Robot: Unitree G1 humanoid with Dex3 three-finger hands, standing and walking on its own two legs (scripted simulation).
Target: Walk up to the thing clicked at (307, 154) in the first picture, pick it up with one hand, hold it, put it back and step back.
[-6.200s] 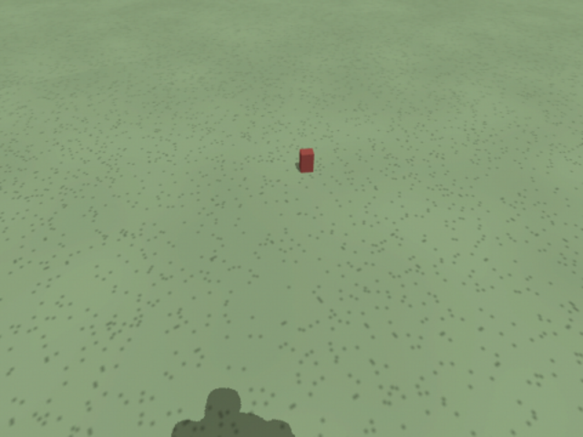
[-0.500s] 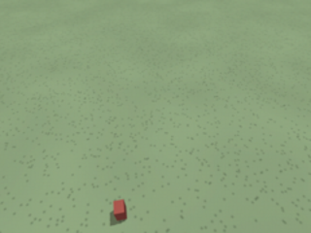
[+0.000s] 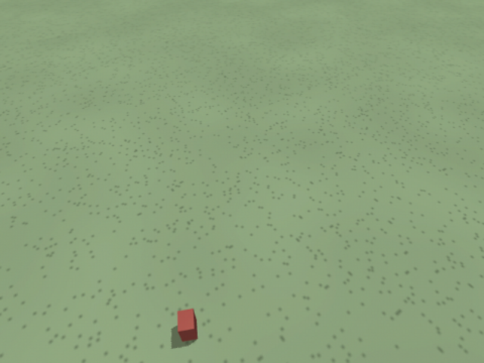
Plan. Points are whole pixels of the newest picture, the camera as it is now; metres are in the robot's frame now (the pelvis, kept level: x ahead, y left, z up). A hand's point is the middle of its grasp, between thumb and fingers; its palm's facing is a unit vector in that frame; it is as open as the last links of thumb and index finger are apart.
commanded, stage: walk up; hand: left
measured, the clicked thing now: (187, 325) +0.45 +0.22 -0.72
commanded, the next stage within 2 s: stand in 0.40 s
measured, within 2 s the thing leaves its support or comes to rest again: neither
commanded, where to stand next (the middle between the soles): +0.06 -0.03 m, yaw +1 degrees
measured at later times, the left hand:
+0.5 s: hand out of the picture +0.09 +0.25 -0.15, palm faces +0.02 -0.95 -0.33, open 7.3 cm
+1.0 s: hand out of the picture +0.06 +0.25 -0.15, palm faces -0.02 -0.94 -0.35, open 7.3 cm
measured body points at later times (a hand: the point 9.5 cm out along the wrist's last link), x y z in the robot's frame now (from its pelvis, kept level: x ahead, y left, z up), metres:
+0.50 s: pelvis +0.01 +0.00 +0.00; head +0.02 +0.00 +0.45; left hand +0.09 +0.30 -0.13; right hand +0.11 -0.29 -0.13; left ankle +0.00 +0.15 -0.74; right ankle +0.00 -0.12 -0.74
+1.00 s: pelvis -0.01 -0.01 +0.00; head -0.01 -0.01 +0.45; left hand +0.06 +0.30 -0.13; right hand +0.06 -0.30 -0.13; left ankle +0.00 +0.15 -0.74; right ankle +0.00 -0.12 -0.74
